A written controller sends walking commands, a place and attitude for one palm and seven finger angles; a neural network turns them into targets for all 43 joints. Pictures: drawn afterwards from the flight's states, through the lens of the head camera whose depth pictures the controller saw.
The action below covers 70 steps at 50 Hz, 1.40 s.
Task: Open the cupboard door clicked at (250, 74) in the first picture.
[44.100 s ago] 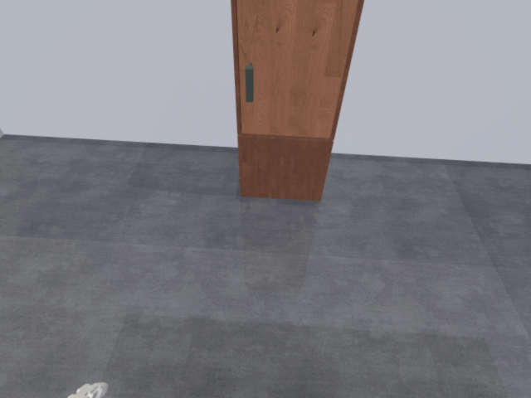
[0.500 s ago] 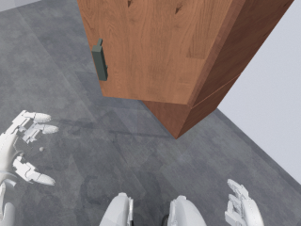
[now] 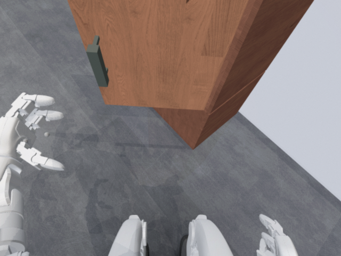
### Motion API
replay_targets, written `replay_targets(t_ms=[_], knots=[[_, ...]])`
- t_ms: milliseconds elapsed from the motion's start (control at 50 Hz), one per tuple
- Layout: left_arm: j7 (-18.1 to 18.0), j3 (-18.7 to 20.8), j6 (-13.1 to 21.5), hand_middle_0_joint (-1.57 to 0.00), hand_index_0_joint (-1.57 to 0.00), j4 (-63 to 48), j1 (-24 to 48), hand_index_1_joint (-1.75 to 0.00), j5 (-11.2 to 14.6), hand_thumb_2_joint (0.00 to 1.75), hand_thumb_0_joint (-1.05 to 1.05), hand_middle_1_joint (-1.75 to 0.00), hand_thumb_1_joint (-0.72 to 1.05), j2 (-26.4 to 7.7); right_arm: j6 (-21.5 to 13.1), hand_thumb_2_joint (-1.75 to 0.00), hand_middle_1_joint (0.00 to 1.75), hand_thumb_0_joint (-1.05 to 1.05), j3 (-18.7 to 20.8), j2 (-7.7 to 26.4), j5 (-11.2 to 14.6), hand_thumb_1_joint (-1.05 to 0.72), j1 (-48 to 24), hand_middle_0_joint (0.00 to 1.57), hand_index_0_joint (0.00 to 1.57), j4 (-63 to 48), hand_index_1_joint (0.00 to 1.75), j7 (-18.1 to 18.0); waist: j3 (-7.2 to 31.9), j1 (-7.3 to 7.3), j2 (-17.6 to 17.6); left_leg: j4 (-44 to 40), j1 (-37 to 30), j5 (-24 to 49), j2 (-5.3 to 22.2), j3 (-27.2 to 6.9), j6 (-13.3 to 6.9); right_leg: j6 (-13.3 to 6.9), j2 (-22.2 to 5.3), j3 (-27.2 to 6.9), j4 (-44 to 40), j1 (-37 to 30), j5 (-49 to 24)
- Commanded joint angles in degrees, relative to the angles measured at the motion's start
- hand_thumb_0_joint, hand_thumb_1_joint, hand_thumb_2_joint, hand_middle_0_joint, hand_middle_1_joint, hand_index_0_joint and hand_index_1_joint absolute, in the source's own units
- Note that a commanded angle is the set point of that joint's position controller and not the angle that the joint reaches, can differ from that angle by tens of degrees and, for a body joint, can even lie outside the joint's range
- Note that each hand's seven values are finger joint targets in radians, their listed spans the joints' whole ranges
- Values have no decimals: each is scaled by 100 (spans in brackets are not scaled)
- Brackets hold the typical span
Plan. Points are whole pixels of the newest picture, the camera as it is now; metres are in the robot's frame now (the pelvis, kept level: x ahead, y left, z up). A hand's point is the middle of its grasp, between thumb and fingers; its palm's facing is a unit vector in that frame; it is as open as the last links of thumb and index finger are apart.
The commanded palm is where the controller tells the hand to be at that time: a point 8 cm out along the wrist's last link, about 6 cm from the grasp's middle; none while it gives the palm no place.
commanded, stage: move the hooked fingers beside the handle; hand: left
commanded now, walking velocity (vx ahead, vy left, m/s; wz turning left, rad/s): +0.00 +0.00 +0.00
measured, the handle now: (100, 61) +0.59 +0.21 +0.02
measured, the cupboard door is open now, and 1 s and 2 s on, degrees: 48 48 48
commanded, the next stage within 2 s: slide the fingers in behind the handle in 1.96 s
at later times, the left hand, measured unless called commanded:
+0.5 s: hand (58, 104) +0.44 +0.28 +0.03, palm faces +0.01 -1.00 -0.05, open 14.0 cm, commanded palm +0.42 +0.31 +0.03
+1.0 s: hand (69, 79) +0.52 +0.27 +0.03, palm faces +0.01 -1.00 -0.04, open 14.0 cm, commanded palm +0.52 +0.30 +0.02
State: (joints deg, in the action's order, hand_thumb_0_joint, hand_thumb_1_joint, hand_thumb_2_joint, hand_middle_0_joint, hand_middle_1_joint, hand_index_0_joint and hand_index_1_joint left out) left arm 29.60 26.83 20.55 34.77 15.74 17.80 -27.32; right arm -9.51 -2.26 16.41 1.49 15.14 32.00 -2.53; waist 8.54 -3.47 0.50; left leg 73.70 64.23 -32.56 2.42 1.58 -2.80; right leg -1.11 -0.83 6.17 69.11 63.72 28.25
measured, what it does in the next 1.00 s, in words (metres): stands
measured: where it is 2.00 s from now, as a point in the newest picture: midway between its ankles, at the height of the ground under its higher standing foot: outside the picture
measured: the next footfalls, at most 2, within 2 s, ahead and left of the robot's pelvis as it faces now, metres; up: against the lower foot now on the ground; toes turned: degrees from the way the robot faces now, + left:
none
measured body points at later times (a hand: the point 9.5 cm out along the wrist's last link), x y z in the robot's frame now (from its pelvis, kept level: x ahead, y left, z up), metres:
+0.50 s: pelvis +0.00 +0.00 -0.01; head +0.15 +0.03 +0.41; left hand +0.43 +0.33 +0.04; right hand +0.08 -0.28 -0.11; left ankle +0.02 +0.09 -0.62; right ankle +0.04 -0.12 -0.62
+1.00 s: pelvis -0.01 +0.00 -0.03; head +0.18 +0.04 +0.38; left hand +0.51 +0.33 +0.03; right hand +0.01 -0.28 -0.12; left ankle +0.02 +0.09 -0.62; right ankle +0.04 -0.12 -0.62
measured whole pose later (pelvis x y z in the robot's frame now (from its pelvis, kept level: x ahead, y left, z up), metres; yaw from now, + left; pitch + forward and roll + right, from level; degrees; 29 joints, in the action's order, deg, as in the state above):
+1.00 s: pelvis -0.01 +0.00 -0.03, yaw -2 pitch +31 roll -6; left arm 27.7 32.1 21.8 68.7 54.6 4.8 -45.3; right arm 1.1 -5.1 17.6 -0.6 18.7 34.0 -1.2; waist 6.6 -11.9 1.4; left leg 80.5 78.0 -33.4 3.9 0.1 -3.1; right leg -1.3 0.4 7.5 73.7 76.4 27.8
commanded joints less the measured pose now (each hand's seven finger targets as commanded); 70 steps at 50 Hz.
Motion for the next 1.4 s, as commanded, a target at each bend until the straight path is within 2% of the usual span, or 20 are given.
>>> replay_targets(t_ms=[0, 80, 180, 260, 400, 480, 560, 640, 700, 820, 860, 920, 980, 1040, 1080, 1120, 1220, 1260, 1320, 1380], knots=[[-4, 506, 458, -30, -30, -767, 1386, -120, 55, 30, 0, -120, -50, -1595, -118, -90, 30, 0, 450, 1028, 34, -90, 428, 20, 20, -490, 30, -66, 2348, 79, 537, -1019, -1497, 2217, -114, -461, 175, -45, 187, -369, -660, -1352, -1277], [146, 129, 601, -30, -30, -726, 1950, -120, 14, 30, 0, -120, -50, -1366, -73, -90, 30, 0, 474, 1044, 44, -90, 523, 20, 20, -389, 30, -65, 2366, -87, 836, -1004, -1870, 2446, -81, -542, 196, -77, 204, -335, -668, -998, -1250], [58, 290, 672, -30, -30, -327, 2518, -120, -95, 30, 0, -120, -50, -1608, 34, -90, 30, 0, 500, 1089, 19, -90, 650, 20, 20, -200, 30, -86, 2428, -105, 797, -985, -2022, 2490, -59, -638, 229, -80, 200, -289, -636, -751, -1137], [-126, 653, 683, -30, -30, 312, 2911, -120, -286, 30, 0, -120, -50, -2087, 177, -90, 30, 0, 451, 1092, -26, -90, 700, 20, 20, -134, 30, -75, 2363, -71, 576, -926, -1496, 2118, -101, -550, 169, -50, 180, -353, -618, -1015, -1108], [-17, 637, 796, -30, -30, 895, 3526, -120, -506, 30, 0, -120, -50, -2393, 388, -90, 30, 0, 396, 1115, -58, -90, 832, 20, 20, -136, 30, -15, 2713, -134, 898, -752, -1525, 2341, -81, -510, 141, -67, 231, -413, -495, -1005, -1339], [126, 342, 753, -30, -30, 1176, 4156, -120, -486, 30, 0, -120, -50, -2178, 487, -90, 30, 0, 403, 1156, -51, -90, 934, 20, 20, -72, 30, -12, 2691, -362, 856, -661, -1647, 2416, -57, -618, 124, -56, 246, -350, -456, -622, -1285], [85, 582, 662, -30, -30, 1595, 4610, -120, -613, 30, 0, -120, -50, -2649, 608, -90, 30, 0, 381, 1227, -71, -90, 1032, 20, 20, 21, 30, -42, 2648, -443, 713, -574, -1291, 2133, -58, -615, 74, -15, 227, -388, -471, -592, -1156], [-25, 746, 749, -30, -30, 1605, 4983, -120, -771, 30, 0, -120, -50, -3056, 699, -90, 30, 0, 339, 1251, -117, -90, 1114, 20, 20, 28, 30, -25, 2932, -454, 1026, -476, -1410, 2341, -50, -665, 98, -31, 248, -376, -364, -452, -1193], [-88, 583, 814, -30, -30, 1481, 5286, -120, -852, 30, 0, -120, -50, -2957, 758, -90, 30, 0, 331, 1244, -157, -90, 1182, 20, 20, 58, 30, 25, 3118, -495, 1448, -499, -1895, 2658, -8, -785, 183, -54, 266, -291, -321, -139, -1163], [-102, 852, 503, -30, -30, 2124, 5433, -120, -957, 30, 0, -120, -50, -3474, 943, -90, 30, 0, 239, 1300, -151, -90, 1295, 20, 20, 16, 30, 20, 2941, -609, 1063, -383, -1156, 2290, -21, -701, 62, -2, 280, -347, -335, -428, -1209], [-118, 697, 423, -30, -30, 2239, 5684, -120, -1070, 30, 0, -120, -50, -3480, 981, -90, 30, 0, 192, 1303, -155, -90, 1301, 20, 20, 15, 30, 17, 2731, -715, 1169, -374, -1063, 2169, -6, -722, 54, -6, 284, -339, -337, -230, -1095], [-186, 789, 477, -30, -30, 2176, 6063, -120, -1184, 30, 0, -120, -50, -3778, 1020, -90, 30, 0, 166, 1338, -191, -90, 1382, 20, 20, 14, 30, 12, 2942, -787, 1341, -288, -1175, 2269, 18, -788, 72, -16, 303, -316, -251, -34, -1068], [-218, 551, 572, -30, -30, 1999, 6497, -120, -1194, 30, 0, -120, -50, -3542, 1028, -90, 30, 0, 176, 1332, -231, -90, 1482, 20, 20, 79, 30, 43, 3167, -933, 1724, -238, -1679, 2649, 64, -935, 147, -42, 316, -236, -173, 382, -1119], [-202, 678, 470, -30, -30, 2225, 6438, -120, -1240, 30, 0, -120, -50, -3709, 1111, -90, 30, 0, 168, 1387, -248, -90, 1606, 20, 20, 114, 30, 54, 3321, -933, 1674, -200, -1753, 2791, 83, -988, 178, -27, 318, -201, -163, 407, -1159], [-176, 533, 290, -30, -30, 2594, 6617, -120, -1271, 30, 0, -120, -50, -3640, 1146, -90, 30, 0, 93, 1374, -236, -90, 1621, 20, 20, 110, 30, 49, 3014, -1056, 1584, -178, -1476, 2633, 74, -978, 134, -18, 318, -187, -164, 475, -1137], [-213, 529, 99, -30, -30, 2789, 6810, -120, -1416, 30, 0, -120, -50, -3851, 1202, -90, 30, 0, 44, 1403, -238, -90, 1657, 20, 20, 79, 30, 19, 2802, -1135, 1457, -153, -1130, 2334, 73, -948, 84, 9, 314, -185, -164, 486, -1047], [-297, 923, 164, -30, -30, 2266, 6521, -120, -1525, 30, 0, -120, -50, -4365, 1306, -90, 30, 0, 42, 1383, -301, -90, 1780, 20, 20, -67, 30, 75, 3587, -854, 1902, -76, -1588, 3132, 98, -990, 181, -29, 331, -168, -25, 302, -1392], [-295, 999, 255, -30, -30, 1964, 6453, -120, -1421, 30, 0, -120, -50, -4315, 1340, -90, 30, 0, 76, 1355, -309, -90, 1791, 20, 20, -73, 30, 118, 3763, -852, 1888, -80, -1762, 3404, 122, -980, 183, -13, 348, -192, -82, 120, -1618], [-248, 1189, 288, -30, -30, 1654, 6298, -120, -1313, 30, 0, -120, -50, -4389, 1384, -90, 30, 0, 115, 1344, -295, -90, 1787, 20, 20, -78, 30, 177, 3908, -769, 2015, -127, -1957, 3631, 144, -986, 194, -5, 357, -204, -125, -10, -1753], [-186, 1036, 169, -30, -30, 1765, 6088, -120, -1295, 30, 0, -120, -50, -4097, 1417, -90, 30, 0, 133, 1318, -263, -90, 1804, 20, 20, -48, 30, 204, 3585, -826, 1840, -227, -2004, 3510, 165, -1013, 156, 0, 375, -182, -232, 87, -1635]])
